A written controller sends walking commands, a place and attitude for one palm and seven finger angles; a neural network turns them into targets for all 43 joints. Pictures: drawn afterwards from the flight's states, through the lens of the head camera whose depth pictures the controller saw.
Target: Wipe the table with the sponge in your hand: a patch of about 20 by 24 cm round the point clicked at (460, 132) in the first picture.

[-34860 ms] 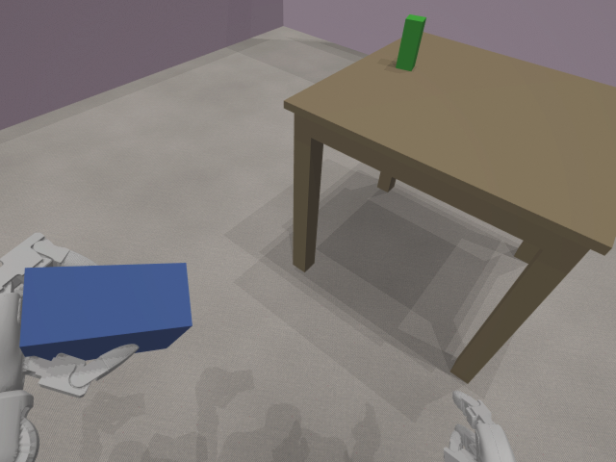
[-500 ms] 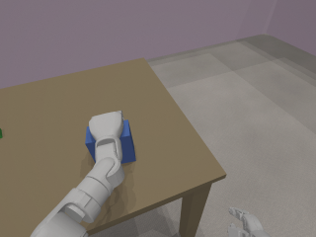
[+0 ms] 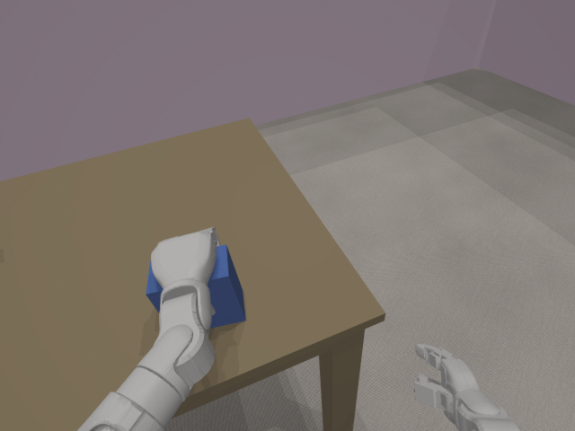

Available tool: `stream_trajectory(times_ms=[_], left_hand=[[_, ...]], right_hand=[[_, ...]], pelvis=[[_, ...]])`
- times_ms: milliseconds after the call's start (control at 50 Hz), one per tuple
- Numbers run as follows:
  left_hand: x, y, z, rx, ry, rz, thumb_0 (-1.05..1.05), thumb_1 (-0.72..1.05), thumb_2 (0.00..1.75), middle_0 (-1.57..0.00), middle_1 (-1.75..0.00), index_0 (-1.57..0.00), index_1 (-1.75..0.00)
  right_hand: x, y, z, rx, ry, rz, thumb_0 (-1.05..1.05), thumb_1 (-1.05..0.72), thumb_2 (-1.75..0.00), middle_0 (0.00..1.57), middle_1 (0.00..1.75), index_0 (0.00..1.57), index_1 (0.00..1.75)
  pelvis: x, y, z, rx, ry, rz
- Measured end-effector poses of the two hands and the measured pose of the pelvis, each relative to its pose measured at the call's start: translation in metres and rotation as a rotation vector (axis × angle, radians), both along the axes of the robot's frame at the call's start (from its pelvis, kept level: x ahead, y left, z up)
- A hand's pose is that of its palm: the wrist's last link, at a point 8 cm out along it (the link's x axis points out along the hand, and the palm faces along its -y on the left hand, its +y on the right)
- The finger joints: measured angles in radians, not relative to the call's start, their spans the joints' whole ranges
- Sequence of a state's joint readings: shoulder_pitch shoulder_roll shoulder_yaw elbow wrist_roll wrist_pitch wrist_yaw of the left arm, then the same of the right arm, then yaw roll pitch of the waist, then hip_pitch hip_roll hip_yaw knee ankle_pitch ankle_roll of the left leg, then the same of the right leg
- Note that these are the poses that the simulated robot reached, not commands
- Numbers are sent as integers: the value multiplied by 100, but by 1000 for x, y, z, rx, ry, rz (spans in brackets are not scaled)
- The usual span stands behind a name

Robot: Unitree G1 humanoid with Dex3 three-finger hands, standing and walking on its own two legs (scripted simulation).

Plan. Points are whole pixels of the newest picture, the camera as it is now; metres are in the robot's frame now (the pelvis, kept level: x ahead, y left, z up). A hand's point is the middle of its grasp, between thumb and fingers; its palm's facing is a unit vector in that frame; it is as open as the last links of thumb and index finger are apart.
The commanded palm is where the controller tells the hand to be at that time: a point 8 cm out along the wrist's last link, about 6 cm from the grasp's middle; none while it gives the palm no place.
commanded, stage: wipe back along the third lane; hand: left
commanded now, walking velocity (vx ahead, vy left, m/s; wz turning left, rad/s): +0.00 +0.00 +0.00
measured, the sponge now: (203, 299) +0.32 +0.18 +0.01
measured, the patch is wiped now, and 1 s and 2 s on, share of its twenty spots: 1.00 1.00 1.00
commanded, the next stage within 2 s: slide back across to the middle lane in 0.08 s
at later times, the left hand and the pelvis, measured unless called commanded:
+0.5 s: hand (186, 298) +0.28 +0.18 +0.07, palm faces +0.07 -0.18 -0.98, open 10.0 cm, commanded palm +0.23 +0.20 +0.11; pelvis +0.00 -0.01 +0.00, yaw -3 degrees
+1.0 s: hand (139, 314) +0.25 +0.24 +0.07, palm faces +0.01 -0.13 -0.99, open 10.0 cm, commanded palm +0.23 +0.26 +0.11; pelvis -0.01 +0.00 +0.00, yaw -4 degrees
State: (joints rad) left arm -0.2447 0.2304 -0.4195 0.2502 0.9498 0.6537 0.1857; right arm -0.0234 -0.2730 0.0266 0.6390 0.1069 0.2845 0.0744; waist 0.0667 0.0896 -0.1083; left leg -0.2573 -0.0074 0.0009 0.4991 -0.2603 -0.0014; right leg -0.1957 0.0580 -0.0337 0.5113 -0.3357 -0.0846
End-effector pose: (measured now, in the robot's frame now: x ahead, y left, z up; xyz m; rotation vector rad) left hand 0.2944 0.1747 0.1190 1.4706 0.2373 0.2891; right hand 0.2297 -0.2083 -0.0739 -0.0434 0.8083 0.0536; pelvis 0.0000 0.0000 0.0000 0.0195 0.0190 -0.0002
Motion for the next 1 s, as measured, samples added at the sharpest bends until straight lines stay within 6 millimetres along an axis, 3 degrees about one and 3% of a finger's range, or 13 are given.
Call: stream_trajectory(times_ms=[240, 400, 700, 1000], left_hand=[[-19, -6, -1, -25, -17, -6, 1, -47, 106, -67, -137, -70, -138], [-29, 2, 5, -83, -26, 8, 1, -47, 106, -67, -137, -70, -138], [-57, 30, 9, -109, -18, 21, -1, -48, 106, -68, -136, -72, -137], [-63, 67, 3, -52, 49, 71, -1, -49, 106, -69, -135, -73, -136]], right_hand=[[0, -13, 1, 9, -27, -16, 1, -91, -90, 20, 30, 19, 29], [-7, -22, 1, -4, -34, -44, 1, -91, -90, 20, 30, 19, 29], [-23, -33, 3, -59, -61, -100, 1, -91, -90, 20, 30, 19, 29], [-32, -31, -3, -108, -54, -116, 1, -91, -90, 20, 30, 19, 29]], pelvis=[[1, -10, 0, 7, -10, -18], [-1, -13, 0, 11, -24, -36], [-8, -13, 1, 8, -45, -76], [-12, -4, 2, -2, -39, -62]])
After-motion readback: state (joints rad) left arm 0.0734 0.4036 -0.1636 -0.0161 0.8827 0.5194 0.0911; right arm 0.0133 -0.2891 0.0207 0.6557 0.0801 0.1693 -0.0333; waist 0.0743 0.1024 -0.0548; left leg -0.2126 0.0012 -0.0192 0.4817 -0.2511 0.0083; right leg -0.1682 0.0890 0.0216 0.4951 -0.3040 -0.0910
